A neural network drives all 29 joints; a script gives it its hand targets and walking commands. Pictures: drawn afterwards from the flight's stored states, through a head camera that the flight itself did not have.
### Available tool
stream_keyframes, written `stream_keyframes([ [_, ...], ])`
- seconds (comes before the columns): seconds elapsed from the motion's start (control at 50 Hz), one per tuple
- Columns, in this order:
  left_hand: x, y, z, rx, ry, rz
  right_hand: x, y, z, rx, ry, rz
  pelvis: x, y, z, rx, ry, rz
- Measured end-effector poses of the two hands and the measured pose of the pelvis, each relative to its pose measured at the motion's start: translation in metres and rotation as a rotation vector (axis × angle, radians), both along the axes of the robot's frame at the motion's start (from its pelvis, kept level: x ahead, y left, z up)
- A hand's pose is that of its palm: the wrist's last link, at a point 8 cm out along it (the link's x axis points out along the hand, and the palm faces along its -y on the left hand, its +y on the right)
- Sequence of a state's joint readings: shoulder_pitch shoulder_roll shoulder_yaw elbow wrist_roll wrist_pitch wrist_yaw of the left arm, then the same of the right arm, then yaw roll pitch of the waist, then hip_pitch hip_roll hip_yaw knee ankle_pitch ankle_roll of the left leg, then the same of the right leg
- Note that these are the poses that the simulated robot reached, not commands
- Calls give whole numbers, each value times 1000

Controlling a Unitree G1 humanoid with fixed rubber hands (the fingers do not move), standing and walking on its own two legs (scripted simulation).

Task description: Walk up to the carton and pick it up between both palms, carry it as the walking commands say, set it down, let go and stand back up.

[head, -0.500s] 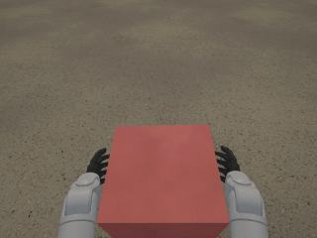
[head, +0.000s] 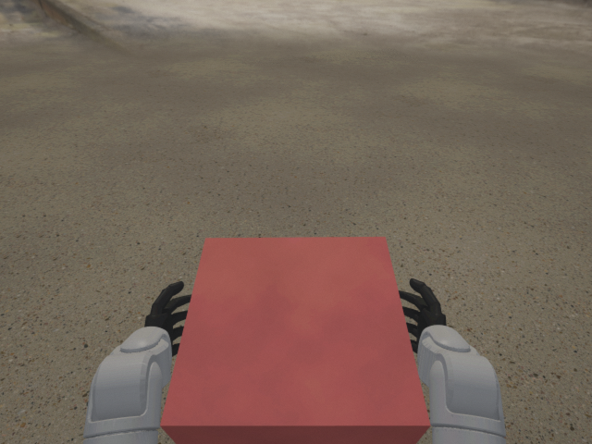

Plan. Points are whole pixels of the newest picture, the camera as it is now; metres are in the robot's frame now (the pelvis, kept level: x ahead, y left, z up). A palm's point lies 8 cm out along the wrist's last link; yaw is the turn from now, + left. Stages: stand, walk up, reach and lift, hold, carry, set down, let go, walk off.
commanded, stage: carry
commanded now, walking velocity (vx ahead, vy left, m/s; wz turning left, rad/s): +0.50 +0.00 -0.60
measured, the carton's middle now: (296, 358) +0.27 +0.02 +0.02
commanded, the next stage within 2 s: none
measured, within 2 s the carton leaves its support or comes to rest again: neither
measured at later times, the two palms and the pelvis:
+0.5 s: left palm (239, 232) +0.48 +0.13 +0.08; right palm (437, 274) +0.39 -0.21 +0.08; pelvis +0.23 +0.01 +0.00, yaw -16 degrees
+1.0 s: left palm (339, 172) +0.75 -0.07 +0.07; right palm (493, 214) +0.60 -0.38 +0.06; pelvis +0.48 -0.13 +0.00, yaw -29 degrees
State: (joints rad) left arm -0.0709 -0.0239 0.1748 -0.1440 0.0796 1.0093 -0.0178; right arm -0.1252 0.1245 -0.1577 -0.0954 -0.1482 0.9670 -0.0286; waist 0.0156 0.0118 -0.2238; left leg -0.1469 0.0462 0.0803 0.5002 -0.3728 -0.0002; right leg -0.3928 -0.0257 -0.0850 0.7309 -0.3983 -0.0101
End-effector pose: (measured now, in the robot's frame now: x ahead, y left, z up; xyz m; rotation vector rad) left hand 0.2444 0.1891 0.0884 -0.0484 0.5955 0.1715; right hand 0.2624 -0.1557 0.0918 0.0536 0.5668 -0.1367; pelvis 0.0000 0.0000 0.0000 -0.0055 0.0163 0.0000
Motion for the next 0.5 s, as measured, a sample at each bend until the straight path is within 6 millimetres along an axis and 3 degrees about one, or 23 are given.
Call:
stream_keyframes([
  [0.08, 36, -19, 15, -19, -27, -24, 17, -19, 7, 35, -26, -66, 34, -7, -4, -14, 21, -24],
  [0.16, 61, -37, 11, -76, -5, -8, 35, -38, 7, 51, -3, -100, 67, -11, -3, -13, 46, -31],
  [0.28, 101, -41, 8, -103, 58, -22, 61, -41, 6, 86, 60, -162, 118, -7, 9, 9, 50, -95],
  [0.42, 192, -42, 0, -76, 34, -141, 116, -37, -3, 90, 28, -265, 191, 11, -8, 9, 32, -203],
  [0.5, 239, -62, -7, -50, 119, -243, 131, -50, -13, 81, 112, -352, 225, 12, -1, 21, 45, -273],
])
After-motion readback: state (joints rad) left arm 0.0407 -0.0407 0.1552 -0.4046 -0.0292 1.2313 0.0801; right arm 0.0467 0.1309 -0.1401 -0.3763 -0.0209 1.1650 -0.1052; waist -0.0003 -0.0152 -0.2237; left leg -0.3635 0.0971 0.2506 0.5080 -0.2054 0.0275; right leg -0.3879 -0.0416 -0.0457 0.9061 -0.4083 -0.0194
